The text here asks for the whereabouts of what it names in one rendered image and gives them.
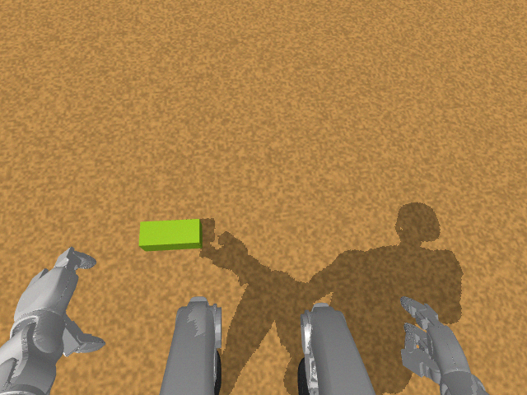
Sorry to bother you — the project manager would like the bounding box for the right robot arm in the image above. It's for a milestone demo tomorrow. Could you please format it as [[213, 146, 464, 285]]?
[[440, 371, 490, 395]]

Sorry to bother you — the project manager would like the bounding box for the carton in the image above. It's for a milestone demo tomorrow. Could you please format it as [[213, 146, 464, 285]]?
[[138, 219, 203, 252]]

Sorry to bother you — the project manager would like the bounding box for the left robot hand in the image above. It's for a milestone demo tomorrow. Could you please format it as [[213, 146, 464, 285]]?
[[14, 247, 105, 357]]

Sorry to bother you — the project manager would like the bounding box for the right robot hand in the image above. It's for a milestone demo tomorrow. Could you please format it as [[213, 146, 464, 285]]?
[[400, 296, 471, 386]]

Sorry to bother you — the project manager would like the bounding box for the left robot arm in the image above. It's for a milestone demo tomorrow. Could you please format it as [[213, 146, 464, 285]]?
[[0, 311, 66, 395]]

